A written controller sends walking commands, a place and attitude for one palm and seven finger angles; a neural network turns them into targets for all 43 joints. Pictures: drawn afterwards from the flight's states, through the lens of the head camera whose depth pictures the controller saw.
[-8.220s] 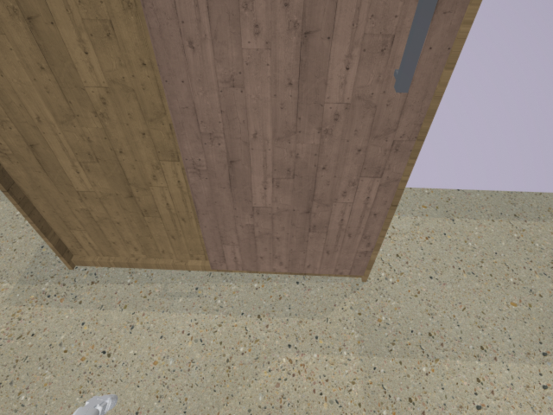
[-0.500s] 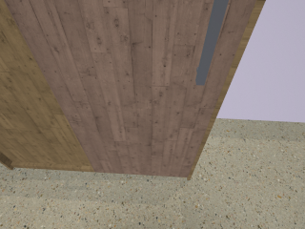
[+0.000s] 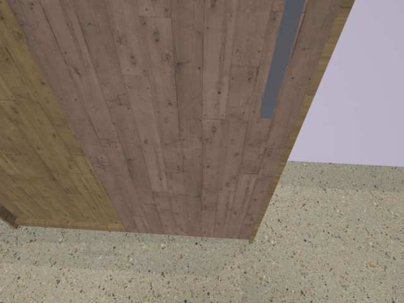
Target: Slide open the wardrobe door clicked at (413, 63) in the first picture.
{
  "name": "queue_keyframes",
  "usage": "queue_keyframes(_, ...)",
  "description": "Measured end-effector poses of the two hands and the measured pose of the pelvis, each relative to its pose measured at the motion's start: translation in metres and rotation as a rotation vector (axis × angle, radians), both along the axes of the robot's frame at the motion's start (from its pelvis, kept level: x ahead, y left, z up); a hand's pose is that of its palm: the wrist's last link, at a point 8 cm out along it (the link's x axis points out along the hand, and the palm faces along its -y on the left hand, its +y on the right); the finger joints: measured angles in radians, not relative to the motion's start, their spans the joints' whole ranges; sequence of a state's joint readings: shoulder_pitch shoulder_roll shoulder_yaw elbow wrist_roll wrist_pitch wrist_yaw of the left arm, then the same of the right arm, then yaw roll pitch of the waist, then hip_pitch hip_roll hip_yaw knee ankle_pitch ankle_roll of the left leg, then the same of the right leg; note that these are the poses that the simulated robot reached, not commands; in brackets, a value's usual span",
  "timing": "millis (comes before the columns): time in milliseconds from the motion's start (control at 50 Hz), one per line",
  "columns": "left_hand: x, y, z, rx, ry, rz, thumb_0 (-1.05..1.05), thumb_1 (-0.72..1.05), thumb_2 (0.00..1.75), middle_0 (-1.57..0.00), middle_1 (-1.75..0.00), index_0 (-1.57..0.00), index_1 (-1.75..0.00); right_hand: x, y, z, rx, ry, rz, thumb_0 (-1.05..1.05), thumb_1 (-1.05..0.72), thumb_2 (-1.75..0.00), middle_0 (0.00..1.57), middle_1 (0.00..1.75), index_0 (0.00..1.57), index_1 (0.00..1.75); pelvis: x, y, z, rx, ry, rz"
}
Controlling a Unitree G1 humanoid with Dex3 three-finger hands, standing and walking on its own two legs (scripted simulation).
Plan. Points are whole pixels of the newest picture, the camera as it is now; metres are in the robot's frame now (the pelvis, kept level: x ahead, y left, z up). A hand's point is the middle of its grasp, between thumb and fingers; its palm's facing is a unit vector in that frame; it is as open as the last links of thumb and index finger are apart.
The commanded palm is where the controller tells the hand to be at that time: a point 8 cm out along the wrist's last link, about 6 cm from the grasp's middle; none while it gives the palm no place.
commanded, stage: look again from close up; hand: right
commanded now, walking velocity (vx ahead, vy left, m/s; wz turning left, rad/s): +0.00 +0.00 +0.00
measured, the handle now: (276, 59) +0.52 -0.11 +0.24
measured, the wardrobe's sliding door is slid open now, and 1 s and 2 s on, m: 0.00 0.00 0.00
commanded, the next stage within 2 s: raise the hand with hooked fingers in 0.04 s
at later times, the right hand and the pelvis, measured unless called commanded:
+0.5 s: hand (293, 269) +0.20 -0.15 +0.01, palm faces -0.03 +1.00 -0.02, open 8.2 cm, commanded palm +0.13 -0.23 +0.00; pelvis +0.00 +0.03 -0.04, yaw -2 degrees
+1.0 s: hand (353, 237) +0.22 -0.22 +0.09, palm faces +0.08 +0.99 -0.10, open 11.3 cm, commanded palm +0.18 -0.26 +0.11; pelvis +0.03 +0.03 -0.02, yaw -4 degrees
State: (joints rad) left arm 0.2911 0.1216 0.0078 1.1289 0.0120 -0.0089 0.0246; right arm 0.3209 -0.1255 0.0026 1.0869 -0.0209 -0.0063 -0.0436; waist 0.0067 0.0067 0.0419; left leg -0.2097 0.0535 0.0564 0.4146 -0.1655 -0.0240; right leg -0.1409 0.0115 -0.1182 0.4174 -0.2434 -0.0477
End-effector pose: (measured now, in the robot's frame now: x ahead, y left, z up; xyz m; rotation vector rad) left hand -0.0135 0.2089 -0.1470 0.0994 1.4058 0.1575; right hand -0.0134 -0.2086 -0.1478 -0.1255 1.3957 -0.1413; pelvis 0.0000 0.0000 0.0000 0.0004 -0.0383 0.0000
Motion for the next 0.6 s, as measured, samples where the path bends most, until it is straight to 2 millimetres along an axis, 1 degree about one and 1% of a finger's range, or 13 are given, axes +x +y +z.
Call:
queue_keyframes(160,-0.006,-0.002,-0.001,-0.005,0.013,0.001,0.01,0.91,0.90,-0.20,-0.30,-0.20,-0.30,-0.004,0.003,-0.001,0.000,0.010,0.002,0.00,-0.91,-0.90,0.20,0.30,0.20,0.30,0.000,0.000,-0.001,0.002,0.004,0.000)
queue_keyframes(180,-0.003,-0.001,0.001,0.000,-0.019,-0.001,0.01,0.91,0.90,-0.20,-0.30,-0.20,-0.30,0.003,0.000,0.003,-0.007,-0.022,-0.037,0.01,-0.91,-0.90,0.20,0.30,0.20,0.30,-0.001,0.001,-0.002,0.002,0.002,-0.003)
queue_keyframes(200,0.003,0.003,0.003,0.023,-0.078,-0.014,0.01,0.92,0.90,-0.20,-0.30,-0.20,-0.30,0.017,-0.011,0.014,-0.042,-0.089,-0.082,0.03,-0.94,-0.89,0.20,0.30,0.20,0.30,-0.002,0.002,-0.003,-0.004,-0.003,-0.003)
queue_keyframes(240,0.018,0.015,0.009,0.063,-0.222,-0.022,0.03,0.93,0.90,-0.21,-0.30,-0.20,-0.30,0.057,-0.029,0.047,-0.128,-0.362,-0.102,0.05,-0.95,-0.89,0.20,0.31,0.20,0.31,-0.001,0.004,-0.006,-0.018,0.006,-0.019)
queue_keyframes(280,0.041,0.028,0.014,0.088,-0.371,-0.036,0.03,0.94,0.90,-0.21,-0.30,-0.20,-0.30,0.100,-0.034,0.088,-0.164,-0.638,-0.110,0.05,-0.94,-0.88,0.20,0.32,0.20,0.32,-0.001,0.005,-0.010,-0.019,0.010,-0.047)
queue_keyframes(340,0.086,0.046,0.026,0.120,-0.575,-0.081,0.03,0.93,0.90,-0.21,-0.30,-0.20,-0.30,0.160,-0.024,0.149,-0.140,-1.047,-0.061,0.04,-0.89,-0.87,0.20,0.34,0.20,0.35,-0.003,0.007,-0.016,-0.010,0.032,-0.064)
queue_keyframes(380,0.118,0.057,0.038,0.140,-0.693,-0.106,0.03,0.93,0.90,-0.21,-0.30,-0.20,-0.30,0.187,-0.010,0.174,-0.057,-1.280,-0.009,0.03,-0.84,-0.85,0.20,0.36,0.20,0.37,-0.005,0.011,-0.023,-0.012,0.064,-0.057)
queue_keyframes(400,0.134,0.062,0.045,0.147,-0.745,-0.118,0.03,0.92,0.90,-0.20,-0.30,-0.20,-0.30,0.194,-0.003,0.180,-0.007,-1.366,0.027,0.03,-0.82,-0.84,0.20,0.38,0.20,0.38,-0.006,0.013,-0.027,-0.012,0.076,-0.051)
queue_keyframes(440,0.163,0.070,0.061,0.160,-0.840,-0.142,0.03,0.92,0.90,-0.20,-0.30,-0.20,-0.30,0.200,0.008,0.179,0.075,-1.454,0.118,0.02,-0.77,-0.83,0.20,0.40,0.20,0.41,-0.006,0.019,-0.034,-0.012,0.090,-0.042)
queue_keyframes(480,0.190,0.075,0.077,0.175,-0.920,-0.159,0.02,0.92,0.90,-0.20,-0.30,-0.20,-0.30,0.195,0.010,0.167,0.118,-1.432,0.175,0.01,-0.72,-0.81,0.21,0.43,0.21,0.43,-0.005,0.024,-0.040,-0.014,0.105,-0.035)
queue_keyframes(540,0.223,0.077,0.096,0.193,-0.996,-0.193,0.02,0.91,0.90,-0.20,-0.30,-0.20,-0.30,0.173,-0.001,0.145,0.119,-1.319,0.124,0.01,-0.64,-0.78,0.22,0.47,0.22,0.48,0.001,0.032,-0.045,-0.011,0.119,-0.039)
queue_keyframes(580,0.241,0.073,0.102,0.192,-1.021,-0.224,0.02,0.91,0.90,-0.20,-0.30,-0.20,-0.30,0.155,-0.014,0.141,0.061,-1.270,0.055,0.01,-0.59,-0.76,0.22,0.50,0.23,0.51,0.005,0.035,-0.046,-0.002,0.125,-0.052)
queue_keyframes(600,0.248,0.070,0.102,0.188,-1.024,-0.246,0.02,0.91,0.90,-0.20,-0.30,-0.20,-0.30,0.147,-0.020,0.144,0.022,-1.268,0.029,0.01,-0.56,-0.75,0.23,0.52,0.23,0.52,0.007,0.037,-0.046,0.004,0.128,-0.061)
